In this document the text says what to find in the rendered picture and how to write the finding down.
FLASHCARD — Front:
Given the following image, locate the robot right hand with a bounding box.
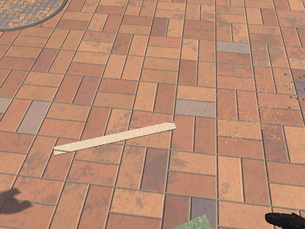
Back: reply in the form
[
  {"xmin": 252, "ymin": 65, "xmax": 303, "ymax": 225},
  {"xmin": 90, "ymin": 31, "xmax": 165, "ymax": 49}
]
[{"xmin": 265, "ymin": 213, "xmax": 305, "ymax": 229}]

